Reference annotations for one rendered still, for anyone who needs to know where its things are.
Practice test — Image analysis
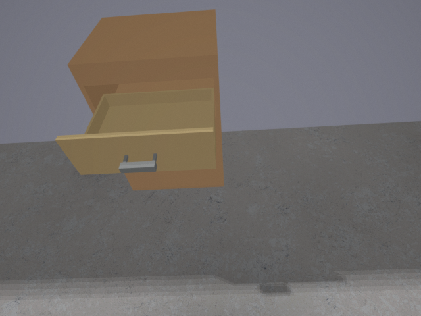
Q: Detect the handle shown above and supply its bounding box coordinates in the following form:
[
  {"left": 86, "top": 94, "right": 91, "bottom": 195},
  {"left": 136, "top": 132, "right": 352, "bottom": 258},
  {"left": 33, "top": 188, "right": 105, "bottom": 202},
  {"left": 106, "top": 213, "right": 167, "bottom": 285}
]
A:
[{"left": 119, "top": 153, "right": 157, "bottom": 173}]

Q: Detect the cabinet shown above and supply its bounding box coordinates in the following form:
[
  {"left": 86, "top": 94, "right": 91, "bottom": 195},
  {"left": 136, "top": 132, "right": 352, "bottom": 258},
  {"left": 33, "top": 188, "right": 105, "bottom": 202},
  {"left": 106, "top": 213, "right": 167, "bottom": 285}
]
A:
[{"left": 67, "top": 9, "right": 224, "bottom": 190}]

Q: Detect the drawer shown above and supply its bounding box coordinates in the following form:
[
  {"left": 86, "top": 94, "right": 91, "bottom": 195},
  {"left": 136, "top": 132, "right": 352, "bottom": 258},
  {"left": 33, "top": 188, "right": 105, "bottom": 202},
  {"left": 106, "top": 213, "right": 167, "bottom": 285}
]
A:
[{"left": 55, "top": 88, "right": 216, "bottom": 175}]

